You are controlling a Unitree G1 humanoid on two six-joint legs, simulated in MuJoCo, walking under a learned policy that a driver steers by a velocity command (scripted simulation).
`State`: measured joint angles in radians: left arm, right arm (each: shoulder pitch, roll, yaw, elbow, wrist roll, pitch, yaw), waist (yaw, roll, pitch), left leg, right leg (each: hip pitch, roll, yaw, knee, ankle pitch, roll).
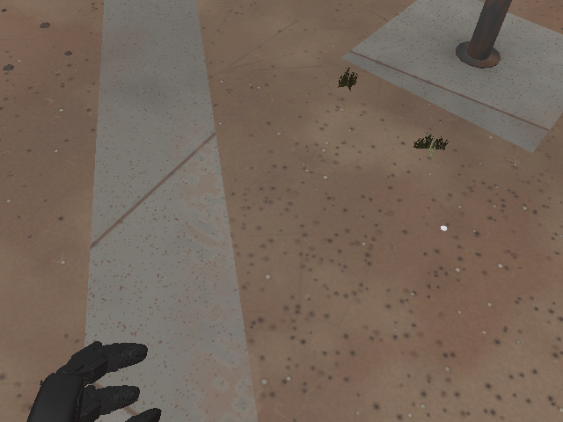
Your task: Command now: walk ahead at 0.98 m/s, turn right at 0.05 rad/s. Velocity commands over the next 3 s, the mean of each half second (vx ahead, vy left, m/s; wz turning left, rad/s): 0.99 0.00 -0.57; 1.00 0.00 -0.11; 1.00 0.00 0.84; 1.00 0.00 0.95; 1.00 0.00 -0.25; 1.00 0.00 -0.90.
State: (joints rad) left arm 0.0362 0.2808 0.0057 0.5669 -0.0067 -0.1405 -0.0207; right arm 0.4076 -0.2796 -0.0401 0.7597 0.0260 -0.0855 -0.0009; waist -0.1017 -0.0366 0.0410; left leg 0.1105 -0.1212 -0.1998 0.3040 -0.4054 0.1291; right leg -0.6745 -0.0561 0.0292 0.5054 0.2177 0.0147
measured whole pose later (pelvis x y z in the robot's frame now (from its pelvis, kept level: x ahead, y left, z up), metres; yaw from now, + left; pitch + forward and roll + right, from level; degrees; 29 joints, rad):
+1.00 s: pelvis +0.87 -0.25 -0.02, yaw -22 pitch +1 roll +0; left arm 0.02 0.26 0.00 0.57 0.00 -0.11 -0.03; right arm 0.54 -0.28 -0.03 0.84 0.05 -0.08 0.00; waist -0.10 0.02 0.03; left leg -0.14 0.03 -0.14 1.04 -0.46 0.01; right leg -0.51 -0.04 0.00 0.71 -0.22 0.02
